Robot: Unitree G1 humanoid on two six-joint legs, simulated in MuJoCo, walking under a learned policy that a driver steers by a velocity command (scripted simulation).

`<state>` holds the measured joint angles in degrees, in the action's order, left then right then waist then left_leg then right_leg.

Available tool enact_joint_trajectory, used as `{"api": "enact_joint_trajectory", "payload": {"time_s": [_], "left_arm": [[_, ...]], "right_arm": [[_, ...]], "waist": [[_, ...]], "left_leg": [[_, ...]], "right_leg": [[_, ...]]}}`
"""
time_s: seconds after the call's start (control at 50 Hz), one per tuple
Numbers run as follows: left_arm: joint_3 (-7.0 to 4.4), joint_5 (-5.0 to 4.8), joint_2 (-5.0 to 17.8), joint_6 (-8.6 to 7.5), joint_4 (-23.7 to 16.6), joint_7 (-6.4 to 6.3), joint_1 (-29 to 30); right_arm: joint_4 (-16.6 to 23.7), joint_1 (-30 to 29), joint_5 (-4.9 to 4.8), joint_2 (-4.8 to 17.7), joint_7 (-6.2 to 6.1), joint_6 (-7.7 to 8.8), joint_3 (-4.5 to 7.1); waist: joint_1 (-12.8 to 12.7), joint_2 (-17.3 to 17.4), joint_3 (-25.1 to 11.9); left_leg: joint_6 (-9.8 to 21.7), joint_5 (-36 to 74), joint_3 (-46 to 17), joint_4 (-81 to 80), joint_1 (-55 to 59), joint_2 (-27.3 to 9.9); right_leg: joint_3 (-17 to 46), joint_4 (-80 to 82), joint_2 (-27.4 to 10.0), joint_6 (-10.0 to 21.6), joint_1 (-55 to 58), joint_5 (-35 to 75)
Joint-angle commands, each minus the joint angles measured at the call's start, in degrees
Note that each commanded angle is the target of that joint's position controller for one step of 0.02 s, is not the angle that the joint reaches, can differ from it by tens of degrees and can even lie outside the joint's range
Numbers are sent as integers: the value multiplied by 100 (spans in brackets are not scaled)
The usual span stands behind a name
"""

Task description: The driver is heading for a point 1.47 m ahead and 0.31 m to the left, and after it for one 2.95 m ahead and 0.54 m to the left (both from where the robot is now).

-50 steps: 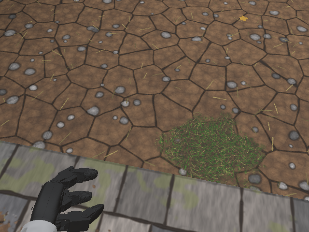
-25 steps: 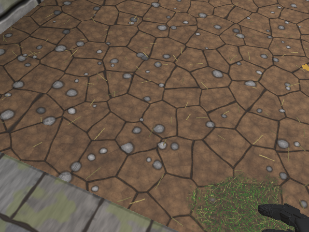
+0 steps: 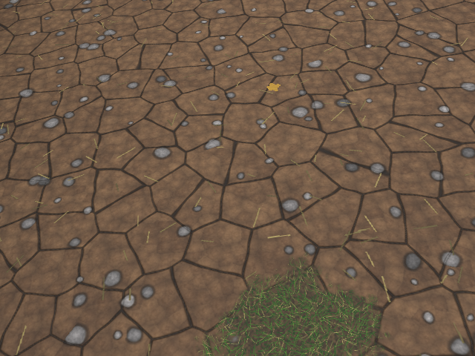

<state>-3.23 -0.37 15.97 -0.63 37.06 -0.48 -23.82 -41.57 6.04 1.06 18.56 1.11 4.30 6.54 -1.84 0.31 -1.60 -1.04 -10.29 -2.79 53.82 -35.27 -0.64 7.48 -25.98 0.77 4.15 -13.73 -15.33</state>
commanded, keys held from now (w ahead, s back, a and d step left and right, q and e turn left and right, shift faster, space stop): w+e+shift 0.16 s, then w+q+shift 0.84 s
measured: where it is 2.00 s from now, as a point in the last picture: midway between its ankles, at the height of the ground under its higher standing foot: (189, 135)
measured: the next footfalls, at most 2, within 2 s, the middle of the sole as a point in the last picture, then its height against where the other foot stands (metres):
left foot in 0.24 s outside the picture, level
right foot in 0.68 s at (334, 328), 0.04 m lower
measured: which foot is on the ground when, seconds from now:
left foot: up 0.00-0.22, down 0.24-0.68, up 0.70-1.00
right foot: down 0.00-0.24, up 0.26-0.66, down 0.68-1.00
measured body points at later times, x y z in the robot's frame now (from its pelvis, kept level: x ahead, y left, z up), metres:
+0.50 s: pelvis +0.30 +0.01 -0.01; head +0.33 +0.03 +0.44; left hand +0.58 +0.20 -0.08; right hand +0.17 -0.25 -0.12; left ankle +0.20 +0.13 -0.75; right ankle +0.37 -0.14 -0.71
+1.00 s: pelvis +0.73 -0.04 -0.07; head +0.77 -0.03 +0.38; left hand +0.57 +0.21 -0.19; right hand +1.06 -0.21 -0.13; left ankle +0.88 +0.07 -0.73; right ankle +0.56 -0.17 -0.78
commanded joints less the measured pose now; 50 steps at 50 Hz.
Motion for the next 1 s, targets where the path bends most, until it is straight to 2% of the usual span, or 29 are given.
{"api": "enact_joint_trajectory", "payload": {"time_s": [0.02, 0.06, 0.1, 0.14, 0.18, 0.22, 0.24, 0.26, 0.28, 0.3, 0.32, 0.36, 0.38, 0.42, 0.5, 0.54, 0.58, 0.62, 0.66, 0.68, 0.7, 0.72, 0.74, 0.76, 0.78, 0.82, 0.86, 0.96, 1.0], "left_arm": [[-397, 154, 1245, 9, -290, 118, 82], [-367, 79, 1144, 29, -272, 207, -37], [-373, 106, 1161, 34, -335, 214, 120], [-429, 98, 1340, -15, -285, 171, 51], [-393, 108, 1286, -95, -356, 154, 464], [-274, 133, 1009, -195, -234, 135, 484], [-172, 161, 729, -263, -192, 151, 448], [-48, -4, 285, -336, -501, 161, 392], [-10, 13, 396, -358, -494, 103, 499], [-41, 118, 645, -329, -359, 114, 725], [-58, 248, 807, -334, -311, 190, 950], [-45, 449, 843, -326, -422, 267, 1461], [-1, 458, 775, -306, -472, 296, 1580], [87, 452, 710, -287, -614, 349, 1950], [251, 347, 494, -338, -844, 465, 2851], [257, 303, 504, -381, -889, 429, 3108], [263, 269, 503, -373, -846, 361, 3201], [186, 236, 669, -369, -693, 239, 2829], [-34, 278, 1071, -402, -201, 46, 1161], [-175, 396, 1409, -417, -7, -79, 41], [-187, 505, 1566, -398, 221, -155, -972], [-279, 460, 1871, -362, 127, -97, -412], [-177, 400, 1131, -340, -15, -53, 402], [-70, 384, 708, -356, -21, -38, 772], [-29, 426, 563, -367, 111, -10, 777], [43, 278, 374, -486, 526, -3, 381], [85, 135, 221, -585, 772, 63, 203], [82, 173, 430, -607, 1006, 2, 353], [33, 192, 763, -620, 1064, -78, 131]], "right_arm": [[313, -342, 364, 70, 195, -295, -124], [509, -715, 196, 204, 201, -383, -155], [684, -1052, 26, 237, 200, -330, -206], [783, -1177, 44, 327, 165, -264, -215], [694, -659, -27, 430, 102, -196, -205], [369, 480, 73, 584, -1, -79, -138], [89, 1536, 179, 920, -83, 9, -27], [15, 2272, 324, 1698, -124, 21, 125], [1, 1992, 251, 1452, -34, 5, 97], [65, 1612, 172, 956, 18, -17, -13], [59, 1503, 104, 723, 52, -11, -69], [-122, 1765, 16, 481, 65, 34, -180], [-209, 1873, -25, 429, 50, 62, -201], [-347, 2111, -101, 497, 8, 95, -173], [-443, 2107, -73, 740, -8, 89, -66], [-564, 2203, -164, 709, -40, 128, -49], [-636, 2244, -190, 799, -50, 98, -14], [-740, 2308, -158, 886, -82, 54, 11], [-746, 2119, -114, 1176, -48, 16, 88], [-676, 2008, -99, 883, -32, 60, 24], [-557, 1796, 37, -88, -98, 102, -207], [-186, 2542, -362, -15, -146, 83, -262], [-425, 1776, -164, 445, -166, -57, -209], [-437, 1343, -87, 499, -56, -123, -175], [-496, 1228, -44, 367, 25, -169, -199], [-387, 1016, 65, 63, 151, -311, -257], [-83, 494, 63, -91, 241, -403, -337], [555, -814, 15, -60, 452, -382, -591], [572, -901, 46, 66, 486, -383, -623]], "waist": [[-22, -926, 181], [-165, -908, 376], [-234, -1000, 483], [-303, -1008, 440], [7, -1096, 367], [506, -858, 103], [957, -77, -450], [1005, 1883, -986], [825, 1810, -462], [624, 709, 40], [531, 296, 94], [499, 442, 424], [479, 725, 521], [507, 710, 684], [621, 642, 659], [660, 623, 647], [701, 496, 628], [515, 495, 415], [-333, 211, -498], [-818, -107, -1124], [-912, -1356, -1393], [-248, -2654, -2180], [-236, -1069, -816], [-181, -548, -49], [-87, -312, 231], [108, -798, 392], [193, -834, 450], [342, -354, 1000], [417, -283, 824]], "left_leg": [[-308, 343, 239, -250, -405, 60], [-492, 252, 239, -666, -331, 63], [-590, 118, 172, -1379, 122, 159], [-491, -120, 104, -1752, 387, 139], [-278, -165, 99, -2143, 1265, 39], [32, -201, 259, -2581, 2699, -14], [182, -963, -240, -2739, 3925, -365], [725, -3613, -3040, -3686, 5087, -1672], [1086, -3895, -4980, -4369, 4837, -2038], [1225, -3512, -4311, -4101, 4494, -1877], [1235, -3000, -3531, -3952, 4198, -1584], [1223, -2207, -2770, -4223, 3609, -1025], [1283, -1815, -2638, -4318, 3510, -877], [1465, -1105, -2452, -4511, 3412, -832], [1421, 555, -1877, -4573, 2679, -601], [1234, 1311, -1792, -4430, 2744, -555], [1101, 1697, -1806, -4336, 2714, -584], [967, 2736, -1781, -3635, 2951, -628], [825, 3120, -1548, -1441, 2417, -280], [805, 1722, -1330, 270, 1361, 37], [934, -2594, -1030, 2296, 112, 305], [827, -2010, -520, 3149, -813, 555], [814, -1149, -355, 2895, -1152, 5], [744, -624, -246, 2407, -988, -154], [682, -421, -237, 2197, -739, -312], [656, -403, -143, 1974, -599, -479], [656, -242, 50, 1819, -875, -494], [835, 827, 911, 3, -466, -219], [989, 974, 1528, -689, 621, 310]], "right_leg": [[1446, 1492, -617, 746, 126, -1466], [1664, 1532, -607, 834, 3, -1417], [1687, 1341, -515, 806, -147, -1193], [2058, 1293, -640, 883, 13, -1325], [2176, 1215, -761, 798, -152, -1156], [1932, 497, -713, 661, -382, -279], [1267, -1232, -233, 514, -778, 387], [276, -3309, 612, 171, -2221, -704], [352, -4171, 807, 189, -3392, -1180], [404, -4526, 433, 225, -3588, -671], [100, -4346, 82, 162, -3441, -311], [-110, -3598, -249, -57, -3149, -71], [-175, -3311, -278, -200, -3064, -20], [-340, -2692, -314, -427, -3081, 31], [-815, -1408, -17, -584, -1951, 910], [-492, -698, -106, -565, -1504, 2017], [-582, -230, -13, -532, -797, 2130], [-564, -48, -14, -437, -70, 1682], [-652, -223, -124, -269, 1948, 1001], [55, -526, -891, -183, 3322, -345], [1011, -969, -2064, -467, 4154, -580], [4301, 789, -3131, 94, 4194, -1679], [3474, 1263, -2524, 154, 3057, -2576], [2232, 1212, -2165, 141, 2219, -1580], [1387, 1158, -1877, 75, 1756, -127], [354, 1036, -1599, -72, 1451, 1867], [-289, 1168, -1522, -162, 1450, 3004], [-1795, 1772, -1093, -458, 954, 4355], [-2133, 1394, -1057, -571, 911, 6566]]}}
